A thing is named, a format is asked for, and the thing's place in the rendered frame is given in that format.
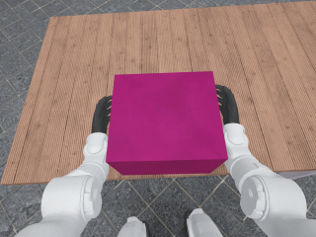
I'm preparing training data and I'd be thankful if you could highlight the carton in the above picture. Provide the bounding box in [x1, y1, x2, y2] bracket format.
[106, 71, 228, 176]

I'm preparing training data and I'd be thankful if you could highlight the right robot hand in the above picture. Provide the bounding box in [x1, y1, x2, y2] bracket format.
[215, 84, 240, 125]

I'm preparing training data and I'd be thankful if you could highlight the table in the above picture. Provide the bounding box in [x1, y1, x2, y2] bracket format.
[0, 0, 316, 186]

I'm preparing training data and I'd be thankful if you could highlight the left robot thigh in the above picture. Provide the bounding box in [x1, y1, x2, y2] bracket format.
[117, 221, 147, 237]

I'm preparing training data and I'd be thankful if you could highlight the robot right forearm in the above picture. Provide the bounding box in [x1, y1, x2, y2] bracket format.
[223, 122, 307, 212]

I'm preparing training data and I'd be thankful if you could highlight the left robot upper arm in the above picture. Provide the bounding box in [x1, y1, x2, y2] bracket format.
[14, 175, 103, 237]

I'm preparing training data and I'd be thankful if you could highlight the right robot upper arm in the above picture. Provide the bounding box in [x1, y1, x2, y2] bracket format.
[240, 175, 316, 237]

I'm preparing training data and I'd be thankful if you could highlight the robot left forearm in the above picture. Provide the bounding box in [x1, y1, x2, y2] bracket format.
[40, 132, 110, 217]

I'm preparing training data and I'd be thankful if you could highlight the left robot shin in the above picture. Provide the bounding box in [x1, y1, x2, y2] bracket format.
[127, 216, 140, 222]

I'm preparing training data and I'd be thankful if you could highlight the left robot hand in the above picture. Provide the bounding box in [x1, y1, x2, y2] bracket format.
[91, 95, 113, 134]

